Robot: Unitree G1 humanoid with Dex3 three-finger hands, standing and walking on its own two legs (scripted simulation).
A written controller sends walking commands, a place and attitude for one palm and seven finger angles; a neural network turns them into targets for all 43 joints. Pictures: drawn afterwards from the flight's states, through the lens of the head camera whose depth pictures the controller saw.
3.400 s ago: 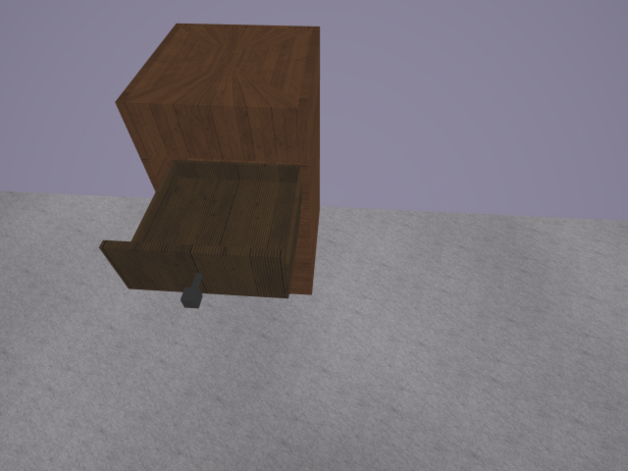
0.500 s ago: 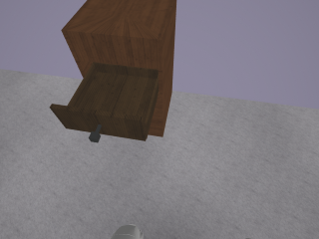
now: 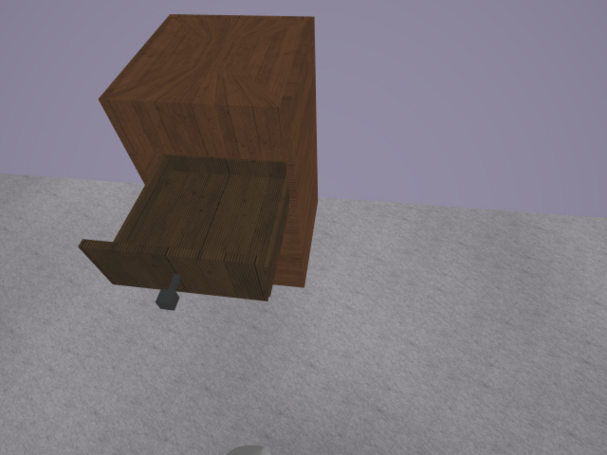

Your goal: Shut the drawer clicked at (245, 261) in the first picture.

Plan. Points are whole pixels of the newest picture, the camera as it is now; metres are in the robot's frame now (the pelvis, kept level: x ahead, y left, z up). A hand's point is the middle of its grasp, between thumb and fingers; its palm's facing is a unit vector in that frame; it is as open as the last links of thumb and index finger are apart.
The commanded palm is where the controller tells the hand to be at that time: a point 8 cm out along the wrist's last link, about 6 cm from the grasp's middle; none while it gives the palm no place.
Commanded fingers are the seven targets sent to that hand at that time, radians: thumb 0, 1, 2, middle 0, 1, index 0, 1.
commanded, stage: take the last steps up to it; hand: left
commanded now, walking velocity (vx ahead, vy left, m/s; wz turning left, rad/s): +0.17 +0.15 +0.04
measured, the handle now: (171, 291) +0.44 +0.33 -0.22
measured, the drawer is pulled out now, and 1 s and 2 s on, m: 0.30 0.30 0.30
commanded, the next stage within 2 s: come to a stop and stand still in 0.14 s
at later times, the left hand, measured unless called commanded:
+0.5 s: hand (174, 451) +0.15 +0.22 -0.17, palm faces +0.03 -0.97 -0.23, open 7.3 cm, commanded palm none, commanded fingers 0.00 0.90 0.90 -0.20 -0.30 -0.20 -0.30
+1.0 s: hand (180, 436) +0.17 +0.22 -0.17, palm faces -0.01 -0.97 -0.26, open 7.3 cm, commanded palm none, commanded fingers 0.00 0.90 0.90 -0.20 -0.30 -0.20 -0.30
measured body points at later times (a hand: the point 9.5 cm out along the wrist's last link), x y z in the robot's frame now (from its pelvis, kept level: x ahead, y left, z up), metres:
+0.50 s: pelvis +0.10 +0.04 -0.01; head +0.14 +0.02 +0.44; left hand +0.15 +0.27 -0.15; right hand +0.15 -0.19 -0.17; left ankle +0.13 +0.17 -0.74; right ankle +0.08 -0.05 -0.74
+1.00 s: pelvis +0.10 +0.03 -0.01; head +0.13 +0.02 +0.44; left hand +0.17 +0.27 -0.15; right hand +0.15 -0.23 -0.16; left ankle +0.07 +0.16 -0.71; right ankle +0.08 -0.05 -0.74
